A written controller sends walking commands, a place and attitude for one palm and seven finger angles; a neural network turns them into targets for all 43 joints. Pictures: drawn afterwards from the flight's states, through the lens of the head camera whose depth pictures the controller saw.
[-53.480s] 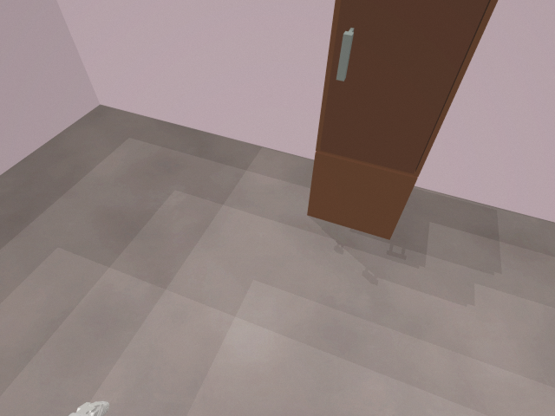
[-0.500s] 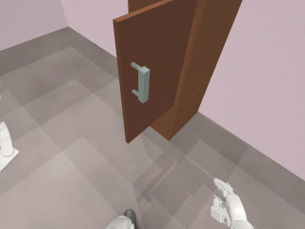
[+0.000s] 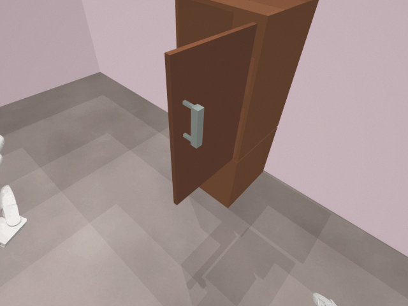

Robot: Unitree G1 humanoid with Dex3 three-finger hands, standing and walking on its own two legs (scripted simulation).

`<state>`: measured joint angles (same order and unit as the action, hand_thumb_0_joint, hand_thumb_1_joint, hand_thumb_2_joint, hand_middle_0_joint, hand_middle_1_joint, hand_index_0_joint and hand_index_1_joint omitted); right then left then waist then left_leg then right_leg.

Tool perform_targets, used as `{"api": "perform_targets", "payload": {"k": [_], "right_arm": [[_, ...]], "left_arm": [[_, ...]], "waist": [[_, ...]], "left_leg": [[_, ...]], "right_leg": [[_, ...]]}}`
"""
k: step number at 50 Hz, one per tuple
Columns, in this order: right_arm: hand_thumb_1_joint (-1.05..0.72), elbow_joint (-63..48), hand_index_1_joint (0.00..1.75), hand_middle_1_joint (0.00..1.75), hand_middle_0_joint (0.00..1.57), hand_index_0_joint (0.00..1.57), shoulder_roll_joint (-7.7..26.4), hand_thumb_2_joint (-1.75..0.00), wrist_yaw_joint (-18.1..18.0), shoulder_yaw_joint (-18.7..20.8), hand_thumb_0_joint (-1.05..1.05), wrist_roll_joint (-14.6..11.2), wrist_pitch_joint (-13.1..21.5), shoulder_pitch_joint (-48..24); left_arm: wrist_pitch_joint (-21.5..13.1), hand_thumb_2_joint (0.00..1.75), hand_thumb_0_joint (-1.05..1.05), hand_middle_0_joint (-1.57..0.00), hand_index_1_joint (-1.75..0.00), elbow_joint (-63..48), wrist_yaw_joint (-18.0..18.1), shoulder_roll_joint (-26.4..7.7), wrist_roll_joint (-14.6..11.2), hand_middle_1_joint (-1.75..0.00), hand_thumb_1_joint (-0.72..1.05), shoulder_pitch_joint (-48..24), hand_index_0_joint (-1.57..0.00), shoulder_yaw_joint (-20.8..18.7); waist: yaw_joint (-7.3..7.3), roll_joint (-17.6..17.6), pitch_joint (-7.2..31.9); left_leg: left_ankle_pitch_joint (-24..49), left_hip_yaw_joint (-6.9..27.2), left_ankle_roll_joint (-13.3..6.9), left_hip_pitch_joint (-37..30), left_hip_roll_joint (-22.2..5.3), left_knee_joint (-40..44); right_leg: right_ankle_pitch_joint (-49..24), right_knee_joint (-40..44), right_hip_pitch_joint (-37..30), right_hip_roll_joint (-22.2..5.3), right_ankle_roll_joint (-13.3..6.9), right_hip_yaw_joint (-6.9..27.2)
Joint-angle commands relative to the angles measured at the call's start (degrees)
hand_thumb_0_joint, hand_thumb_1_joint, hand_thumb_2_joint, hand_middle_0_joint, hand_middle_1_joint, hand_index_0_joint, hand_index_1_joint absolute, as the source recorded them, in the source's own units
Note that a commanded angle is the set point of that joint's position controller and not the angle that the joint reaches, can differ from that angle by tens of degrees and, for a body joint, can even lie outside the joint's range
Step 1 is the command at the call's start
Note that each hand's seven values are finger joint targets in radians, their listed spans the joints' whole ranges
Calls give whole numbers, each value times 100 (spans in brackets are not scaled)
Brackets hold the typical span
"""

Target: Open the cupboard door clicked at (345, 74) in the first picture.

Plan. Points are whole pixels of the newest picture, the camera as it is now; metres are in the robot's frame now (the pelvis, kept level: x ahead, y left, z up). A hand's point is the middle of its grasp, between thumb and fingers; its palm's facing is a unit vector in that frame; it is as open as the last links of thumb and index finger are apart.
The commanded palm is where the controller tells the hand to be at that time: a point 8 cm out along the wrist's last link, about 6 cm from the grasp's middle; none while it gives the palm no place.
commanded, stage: stop stepping back and stand still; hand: left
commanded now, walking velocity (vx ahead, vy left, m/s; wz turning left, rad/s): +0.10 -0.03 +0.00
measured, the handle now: (191, 123) +0.58 +0.08 +0.05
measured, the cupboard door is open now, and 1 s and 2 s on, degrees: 89 89 89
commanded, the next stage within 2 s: let the arm hang, fingers relaxed in 0.26 s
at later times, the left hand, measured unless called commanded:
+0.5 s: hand (81, 263) +0.20 +0.26 -0.02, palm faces +0.20 -0.87 -0.45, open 7.4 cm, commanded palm none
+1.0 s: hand out of the picture -0.03 +0.20 -0.16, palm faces +0.09 -0.97 -0.24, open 7.3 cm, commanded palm none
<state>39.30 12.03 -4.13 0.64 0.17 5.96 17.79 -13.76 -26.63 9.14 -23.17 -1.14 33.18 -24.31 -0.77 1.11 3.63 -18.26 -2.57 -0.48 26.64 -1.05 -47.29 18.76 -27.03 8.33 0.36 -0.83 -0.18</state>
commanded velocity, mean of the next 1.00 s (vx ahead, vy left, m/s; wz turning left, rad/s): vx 0.00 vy -0.03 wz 0.00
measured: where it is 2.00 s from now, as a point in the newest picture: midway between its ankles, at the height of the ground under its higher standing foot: outside the picture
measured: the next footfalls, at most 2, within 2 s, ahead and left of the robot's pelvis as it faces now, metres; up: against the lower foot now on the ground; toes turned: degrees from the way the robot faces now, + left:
left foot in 0.06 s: +0.05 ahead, +0.13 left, +0.00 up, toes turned +6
right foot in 0.36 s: +0.06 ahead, -0.08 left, +0.00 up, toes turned -3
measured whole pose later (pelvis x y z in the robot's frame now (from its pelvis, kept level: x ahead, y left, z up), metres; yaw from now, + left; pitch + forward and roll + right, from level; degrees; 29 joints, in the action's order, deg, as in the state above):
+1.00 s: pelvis +0.01 +0.01 +0.01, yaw +2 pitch -2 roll +0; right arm 65.5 7.5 -1.9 -0.8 0.9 -0.8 17.2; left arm 0.3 66.9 1.7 -9.1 0.4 17.7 -0.9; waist -0.1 -2.5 -2.7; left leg -12.7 -3.4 -0.1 8.8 -1.2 -23.3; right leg 12.4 -23.1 9.0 -0.2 -2.0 -6.2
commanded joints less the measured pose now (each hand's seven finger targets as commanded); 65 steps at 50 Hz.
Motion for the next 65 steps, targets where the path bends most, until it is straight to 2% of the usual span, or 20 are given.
{"api": "perform_targets", "payload": {"k": [1, 2, 4, 6, 8, 10, 15, 17, 18, 19, 21, 23, 25, 27, 29, 30, 31, 33, 45, 65], "right_arm": [[-90, -984, 30, 30, 20, 20, 676, -90, -229, 238, 0, 15, 462, -970], [-90, -1018, 30, 30, 20, 20, 741, -90, -227, 246, 0, 28, 478, -910], [-90, -1168, 30, 30, 20, 20, 858, -90, -168, 259, 0, -8, 518, -874], [-90, -948, 30, 30, 20, 20, 573, -90, -82, 200, 0, 112, 662, -899], [-90, -910, 30, 30, 20, 20, 523, -90, 32, 193, 0, 80, 702, -903], [-90, -923, 30, 30, 20, 20, 550, -90, 102, 162, 0, 51, 666, -915], [-90, -1103, 30, 30, 20, 20, 586, -90, 56, 95, 0, 28, 495, -941], [-90, -1153, 30, 30, 20, 20, 528, -90, 17, 72, 0, 22, 425, -950], [-90, 162, 30, 30, 20, 20, 1134, -90, 496, 307, 0, -38, 372, -981], [-90, 138, 30, 30, 20, 20, 595, -90, 490, 260, 0, -133, 2, -567], [-90, 163, 30, 30, 20, 20, 561, -90, 408, 203, 0, 65, -313, -454], [-90, 59, 30, 30, 20, 20, 616, -90, 384, 202, 0, 149, -518, -706], [-90, 167, 30, 30, 20, 20, 533, -90, 362, 223, 0, 179, -635, -824], [-90, 484, 30, 30, 20, 20, 443, -90, 335, 182, 0, 171, -688, -609], [-90, 907, 30, 30, 20, 20, 484, -90, 305, 121, 0, 181, -633, -284], [-90, 1068, 30, 30, 20, 20, 569, -90, 298, 65, 0, 208, -605, -466], [-90, 1184, 30, 30, 20, 20, 585, -90, 288, 34, 0, 170, -615, -614], [-90, 1372, 30, 30, 20, 20, 367, -90, 233, 35, 0, 186, -641, -636], [-90, 2348, 30, 30, 20, 20, 211, -90, 171, -45, 0, 94, -607, 242], [-90, 2634, 30, 30, 20, 20, -239, -90, 184, -55, 0, 123, -605, 537]], "left_arm": [[-172, 90, 0, -20, -30, -681, 164, -862, 6, -30, 90, -1359, -20, -273], [-182, 90, 0, -20, -30, -972, 163, -924, -20, -30, 90, -1383, -20, -315], [-243, 90, 0, -20, -30, -1611, 184, -1030, -42, -30, 90, -1551, -20, -478], [-273, 90, 0, -20, -30, -1764, 141, -1363, -40, -30, 90, -1404, -20, -774], [-228, 90, 0, -20, -30, -1751, 145, -1042, -48, -30, 90, -809, -20, -656], [-134, 90, 0, -20, -30, -1681, 136, -897, -53, -30, 90, -281, -20, -625], [-20, 90, 0, -20, -30, -1134, 128, -971, -97, -30, 90, -114, -20, -752], [-3, 90, 0, -20, -30, -958, 109, -1018, -91, -30, 90, -278, -20, -719], [925, 90, 0, -20, -30, 3252, -751, 338, 400, -30, 90, -198, -20, 1638], [1289, 90, 0, -20, -30, 3419, -872, 300, 300, -30, 90, -530, -20, 1748], [1341, 90, 0, -20, -30, 3892, -898, 450, 318, -30, 90, -1044, -20, 1862], [1337, 90, 0, -20, -30, 4520, -885, 370, 364, -30, 90, -1244, -20, 1832], [1359, 90, 0, -20, -30, 5276, -826, 343, 380, -30, 90, -1388, -20, 1863], [1374, 90, 0, -20, -30, 6011, -765, 280, 328, -30, 90, -1570, -20, 1930], [1363, 90, 0, -20, -30, 6651, -757, 377, 231, -30, 90, -1749, -20, 2026], [1383, 90, 0, -20, -30, 6960, -764, 515, 204, -30, 90, -1708, -20, 2093], [1415, 90, 0, -20, -30, 7264, -763, 507, 193, -30, 90, -1749, -20, 2126], [1413, 90, 0, -20, -30, 7720, -787, 807, 198, -30, 90, -1607, -20, 2045], [1302, 90, 0, -20, -30, 9075, -761, 850, 131, -30, 90, -1469, -20, 2296], [1315, 90, 0, -20, -30, 9246, -692, 1148, 155, -30, 90, -1153, -20, 2244]], "waist": [[141, 287, -656], [163, -196, -520], [161, -1364, -132], [179, -1483, -72], [137, -973, -103], [131, -1193, -47], [142, -1241, -104], [174, -619, -156], [201, -52, -20], [345, 322, 301], [274, 1486, -9], [120, 2026, -429], [33, 1841, -349], [118, 1123, -141], [220, 133, 181], [67, -664, 166], [35, -1318, -57], [-16, -1632, -392], [95, -33, -631], [82, -199, -1062]], "left_leg": [[79, -265, -131, -1544, -24, 1768], [-53, 118, -229, -1870, -214, 2191], [1155, 2118, -768, -2495, -1454, 2749], [203, 2943, -928, -1975, -1885, 3597], [648, 2102, -922, -1706, -1698, 3376], [760, 1183, -650, -1372, -1360, 3305], [-144, 557, -347, -633, -1141, 3150], [-272, 328, -141, -461, -753, 2688], [1001, 110, 22, -389, -471, 993], [373, 150, 114, -933, -428, 968], [-409, 100, 22, -601, -197, 498], [-992, 53, -26, -33, 6, 112], [-1026, -11, 15, -43, 82, 291], [-537, 25, 29, -545, 15, 1034], [1786, 422, -86, -1607, -349, 1979], [2365, 688, -193, -1675, -667, 2057], [2176, 795, -272, -1393, -750, 2258], [900, 715, -213, -932, -670, 2621], [1163, 414, -110, -1565, -543, 2795], [519, 311, -123, -1281, -399, 2871]], "right_leg": [[1031, 802, 1383, -1001, -569, 690], [606, 154, 1366, -741, -378, 470], [331, -1593, 1862, 99, 111, -289], [1284, -2953, 1965, -59, 117, 156], [739, -2469, 1679, -253, 130, 178], [372, -1761, 1094, -129, 176, -165], [-172, -164, -142, 88, 178, -553], [-509, 620, -415, -94, 66, -129], [-2925, 16, 230, -1210, -278, 390], [-2864, -20, 875, -1489, -535, 899], [-2025, 239, 1127, -1395, -688, 731], [-3249, 142, 599, -1453, -893, 645], [-4628, -103, -72, -1406, -918, 498], [-4570, -190, -261, -1357, -787, 446], [-3194, -368, 118, -1040, -334, 218], [-2058, -216, 267, -774, -129, 43], [-1169, -20, 161, -604, -44, -41], [-641, 443, -48, -566, -100, -51], [-1101, 913, -3, -721, -189, 18], [-390, 902, 433, -706, -152, 91]]}}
